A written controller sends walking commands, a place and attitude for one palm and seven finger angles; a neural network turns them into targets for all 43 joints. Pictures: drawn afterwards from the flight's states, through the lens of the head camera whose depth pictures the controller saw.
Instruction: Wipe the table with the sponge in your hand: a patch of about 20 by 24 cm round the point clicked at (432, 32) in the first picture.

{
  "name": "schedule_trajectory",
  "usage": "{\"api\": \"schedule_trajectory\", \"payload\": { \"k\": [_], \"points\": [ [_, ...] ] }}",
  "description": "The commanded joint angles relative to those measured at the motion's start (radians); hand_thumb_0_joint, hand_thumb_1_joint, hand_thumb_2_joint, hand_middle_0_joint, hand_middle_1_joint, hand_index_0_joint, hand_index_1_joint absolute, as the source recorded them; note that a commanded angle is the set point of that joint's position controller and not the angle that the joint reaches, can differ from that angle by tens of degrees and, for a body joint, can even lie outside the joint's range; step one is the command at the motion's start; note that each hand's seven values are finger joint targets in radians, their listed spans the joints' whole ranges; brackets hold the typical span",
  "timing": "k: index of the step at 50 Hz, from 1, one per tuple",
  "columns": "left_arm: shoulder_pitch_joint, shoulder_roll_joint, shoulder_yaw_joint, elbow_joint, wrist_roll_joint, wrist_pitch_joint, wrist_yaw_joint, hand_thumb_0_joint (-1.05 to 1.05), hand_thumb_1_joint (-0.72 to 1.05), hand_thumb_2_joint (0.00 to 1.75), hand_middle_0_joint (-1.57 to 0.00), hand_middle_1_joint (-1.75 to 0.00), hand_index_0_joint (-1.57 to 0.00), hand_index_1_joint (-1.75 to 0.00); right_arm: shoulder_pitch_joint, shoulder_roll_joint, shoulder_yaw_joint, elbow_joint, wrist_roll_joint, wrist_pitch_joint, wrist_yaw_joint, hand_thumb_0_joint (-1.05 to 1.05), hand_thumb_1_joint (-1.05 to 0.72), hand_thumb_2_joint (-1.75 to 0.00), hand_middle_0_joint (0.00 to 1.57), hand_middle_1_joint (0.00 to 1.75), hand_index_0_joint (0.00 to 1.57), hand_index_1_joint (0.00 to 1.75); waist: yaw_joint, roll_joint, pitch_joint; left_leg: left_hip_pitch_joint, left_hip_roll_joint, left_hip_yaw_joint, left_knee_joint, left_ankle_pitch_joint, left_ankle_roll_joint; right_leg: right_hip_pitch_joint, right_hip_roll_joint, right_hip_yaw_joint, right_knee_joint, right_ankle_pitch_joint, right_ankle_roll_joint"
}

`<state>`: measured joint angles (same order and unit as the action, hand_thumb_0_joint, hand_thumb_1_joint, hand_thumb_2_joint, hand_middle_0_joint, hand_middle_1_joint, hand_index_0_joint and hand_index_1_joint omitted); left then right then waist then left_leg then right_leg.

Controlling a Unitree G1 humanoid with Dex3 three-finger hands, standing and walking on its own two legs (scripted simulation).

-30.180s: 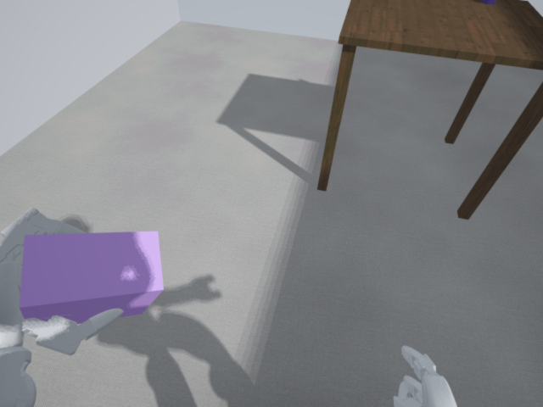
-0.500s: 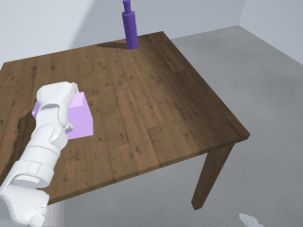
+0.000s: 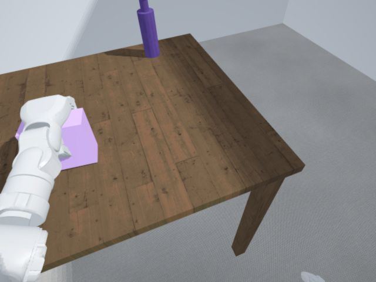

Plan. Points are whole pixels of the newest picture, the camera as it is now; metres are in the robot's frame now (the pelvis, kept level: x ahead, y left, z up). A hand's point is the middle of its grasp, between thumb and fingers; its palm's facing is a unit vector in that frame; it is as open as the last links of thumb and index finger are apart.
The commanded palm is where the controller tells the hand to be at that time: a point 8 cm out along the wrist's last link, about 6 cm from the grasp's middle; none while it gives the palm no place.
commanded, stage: slide back across to the first lane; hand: left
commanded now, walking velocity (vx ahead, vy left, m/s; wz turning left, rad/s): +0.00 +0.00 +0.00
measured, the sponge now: (65, 147) +0.39 +0.31 +0.07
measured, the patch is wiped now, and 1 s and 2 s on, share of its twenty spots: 0.90 0.90 0.90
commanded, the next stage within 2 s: wipe back along the first lane in 0.46 s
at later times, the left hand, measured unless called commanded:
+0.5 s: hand (20, 141) +0.36 +0.37 +0.12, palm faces -0.14 +0.00 -0.99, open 10.4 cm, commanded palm +0.35 +0.37 +0.19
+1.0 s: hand (19, 161) +0.32 +0.36 +0.12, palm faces -0.03 -0.03 -1.00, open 10.4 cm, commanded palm +0.30 +0.35 +0.18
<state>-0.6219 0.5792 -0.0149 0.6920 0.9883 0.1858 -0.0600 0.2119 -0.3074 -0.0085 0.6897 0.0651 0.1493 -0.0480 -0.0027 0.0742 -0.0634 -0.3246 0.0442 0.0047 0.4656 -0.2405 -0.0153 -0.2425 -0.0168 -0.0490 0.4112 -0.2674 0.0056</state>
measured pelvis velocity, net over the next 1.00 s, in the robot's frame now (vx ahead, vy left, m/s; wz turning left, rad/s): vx -0.01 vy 0.02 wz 0.02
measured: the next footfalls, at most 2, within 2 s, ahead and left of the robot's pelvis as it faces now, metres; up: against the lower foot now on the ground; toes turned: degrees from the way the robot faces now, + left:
none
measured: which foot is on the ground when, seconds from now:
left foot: down 0.00-1.00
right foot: down 0.00-1.00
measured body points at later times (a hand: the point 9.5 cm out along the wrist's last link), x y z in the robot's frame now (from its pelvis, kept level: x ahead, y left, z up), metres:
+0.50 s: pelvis +0.00 +0.01 +0.00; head +0.04 +0.00 +0.45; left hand +0.37 +0.37 +0.18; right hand +0.17 -0.23 -0.12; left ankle -0.01 +0.13 -0.74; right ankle -0.04 -0.13 -0.74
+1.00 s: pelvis -0.01 +0.02 +0.00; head +0.02 -0.01 +0.45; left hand +0.32 +0.35 +0.17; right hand +0.17 -0.22 -0.12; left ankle -0.01 +0.13 -0.74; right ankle -0.04 -0.13 -0.74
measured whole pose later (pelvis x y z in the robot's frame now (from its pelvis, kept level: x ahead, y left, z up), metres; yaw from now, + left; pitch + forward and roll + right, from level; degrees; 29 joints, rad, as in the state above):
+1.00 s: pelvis -0.01 +0.02 +0.00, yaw +1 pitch +3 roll -1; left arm -0.31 0.62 0.05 0.33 0.90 0.15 -0.07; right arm 0.16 -0.29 0.00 0.65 0.07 0.13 -0.04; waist 0.07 0.08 -0.02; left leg -0.28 0.01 -0.01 0.45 -0.23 0.01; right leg -0.18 -0.04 -0.06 0.37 -0.25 0.02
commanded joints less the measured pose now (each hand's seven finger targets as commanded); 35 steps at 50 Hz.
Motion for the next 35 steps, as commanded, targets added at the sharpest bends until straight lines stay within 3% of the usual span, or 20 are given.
{"api": "schedule_trajectory", "payload": {
  "k": [1,4,6,8,11,19,21,23,25,26,29,31,33,35],
  "points": [
    [-0.279,0.378,0.147,-0.238,0.014,0.006,0.032,0.00,0.10,1.30,-1.20,-1.60,-1.20,-1.60,-0.091,-0.137,-0.042,-0.144,0.000,-0.038,-0.003,0.00,-0.90,-0.90,0.20,0.30,0.20,0.30,0.049,-0.033,-0.322,0.159,-0.080,0.014,-0.005,0.387,0.073,0.163,0.052,-0.006,-0.004,0.449,-0.071],
    [-0.269,0.367,0.138,-0.242,0.008,0.019,0.035,0.00,0.10,1.30,-1.20,-1.60,-1.20,-1.60,-0.092,-0.137,-0.043,-0.137,0.004,-0.042,-0.002,0.00,-0.90,-0.90,0.20,0.30,0.20,0.30,0.037,-0.032,-0.270,0.163,-0.078,0.018,-0.010,0.368,0.076,0.131,0.056,-0.014,-0.017,0.405,-0.067],
    [-0.287,0.413,0.175,-0.302,0.001,0.015,0.030,0.00,0.10,1.30,-1.20,-1.60,-1.20,-1.60,-0.109,-0.136,-0.040,-0.147,0.003,-0.050,-0.003,0.00,-0.90,-0.90,0.20,0.30,0.20,0.30,0.047,-0.020,-0.290,0.177,-0.080,0.011,-0.013,0.395,0.077,0.151,0.056,-0.010,-0.016,0.425,-0.072],
    [-0.282,0.394,0.155,-0.300,-0.007,0.019,0.023,0.00,0.10,1.30,-1.20,-1.60,-1.20,-1.60,-0.104,-0.135,-0.039,-0.144,0.005,-0.052,-0.005,0.00,-0.90,-0.90,0.20,0.30,0.20,0.30,0.037,-0.017,-0.273,0.183,-0.083,0.010,-0.012,0.386,0.079,0.137,0.058,-0.017,-0.020,0.406,-0.069],
    [-0.326,0.435,0.177,-0.334,-0.017,0.000,0.000,0.00,0.10,1.30,-1.20,-1.60,-1.20,-1.60,-0.106,-0.136,-0.034,-0.144,0.007,-0.060,-0.012,0.00,-0.90,-0.90,0.20,0.30,0.20,0.30,0.027,0.000,-0.286,0.203,-0.083,0.002,-0.018,0.391,0.077,0.136,0.058,-0.013,-0.032,0.395,-0.072],
    [-0.396,0.391,0.110,-0.298,-0.014,-0.062,-0.052,0.00,0.10,1.30,-1.20,-1.60,-1.20,-1.60,-0.070,-0.138,-0.035,-0.122,0.005,-0.075,-0.028,0.00,-0.90,-0.90,0.20,0.30,0.20,0.30,-0.005,0.021,-0.277,0.264,-0.077,-0.013,-0.008,0.395,0.076,0.061,0.062,-0.025,-0.050,0.341,-0.076],
    [-0.393,0.442,0.157,-0.322,-0.018,-0.087,-0.056,0.00,0.10,1.30,-1.20,-1.60,-1.20,-1.60,-0.072,-0.136,-0.032,-0.135,0.003,-0.079,-0.031,0.00,-0.90,-0.90,0.20,0.30,0.20,0.30,0.010,0.032,-0.314,0.276,-0.078,-0.017,-0.011,0.416,0.076,0.089,0.062,-0.018,-0.054,0.357,-0.082],
    [-0.393,0.456,0.168,-0.276,-0.012,-0.100,-0.054,0.00,0.10,1.30,-1.20,-1.60,-1.20,-1.60,-0.056,-0.139,-0.034,-0.123,0.001,-0.074,-0.033,0.00,-0.90,-0.90,0.20,0.30,0.20,0.30,0.007,0.017,-0.300,0.260,-0.080,-0.013,-0.006,0.420,0.075,0.092,0.058,-0.022,-0.050,0.373,-0.081],
    [-0.378,0.507,0.216,-0.262,-0.007,-0.114,-0.050,0.00,0.10,1.30,-1.20,-1.60,-1.20,-1.60,-0.051,-0.145,-0.035,-0.121,-0.002,-0.068,-0.032,0.00,-0.90,-0.90,0.20,0.30,0.20,0.30,0.020,0.010,-0.316,0.247,-0.079,-0.010,-0.005,0.436,0.073,0.112,0.055,-0.020,-0.044,0.399,-0.080],
    [-0.350,0.556,0.268,-0.279,-0.007,-0.124,-0.047,0.00,0.10,1.30,-1.20,-1.60,-1.20,-1.60,-0.058,-0.146,-0.034,-0.134,-0.002,-0.067,-0.031,0.00,-0.90,-0.90,0.20,0.30,0.20,0.30,0.039,0.020,-0.341,0.247,-0.079,-0.015,-0.008,0.470,0.073,0.140,0.056,-0.014,-0.039,0.421,-0.086],
    [-0.288,0.486,0.227,-0.289,-0.013,-0.125,-0.040,0.00,0.10,1.30,-1.20,-1.60,-1.20,-1.60,-0.059,-0.140,-0.038,-0.141,-0.003,-0.059,-0.019,0.00,-0.90,-0.90,0.20,0.30,0.20,0.30,0.035,0.049,-0.324,0.249,-0.072,-0.009,0.000,0.518,0.070,0.122,0.053,-0.025,-0.035,0.432,-0.079],
    [-0.167,0.469,0.246,-0.296,-0.033,-0.116,-0.045,0.00,0.10,1.30,-1.20,-1.60,-1.20,-1.60,-0.070,-0.141,-0.041,-0.162,-0.003,-0.055,-0.009,0.00,-0.90,-0.90,0.20,0.30,0.20,0.30,0.055,0.024,-0.332,0.248,-0.068,-0.015,0.003,0.544,0.071,0.142,0.053,-0.020,-0.033,0.447,-0.079],
    [-0.124,0.412,0.202,-0.302,-0.046,-0.100,-0.055,0.00,0.10,1.30,-1.20,-1.60,-1.20,-1.60,-0.073,-0.146,-0.044,-0.160,-0.001,-0.043,0.001,0.00,-0.90,-0.90,0.20,0.30,0.20,0.30,0.043,0.004,-0.288,0.232,-0.066,-0.012,0.003,0.512,0.071,0.115,0.054,-0.030,-0.035,0.425,-0.071],
    [-0.086,0.406,0.204,-0.358,-0.061,-0.094,-0.058,0.00,0.10,1.30,-1.20,-1.60,-1.20,-1.60,-0.089,-0.148,-0.048,-0.171,0.000,-0.038,0.004,0.00,-0.90,-0.90,0.20,0.30,0.20,0.30,0.045,-0.004,-0.283,0.231,-0.066,-0.013,0.000,0.474,0.074,0.113,0.054,-0.028,-0.038,0.399,-0.069]
  ]
}}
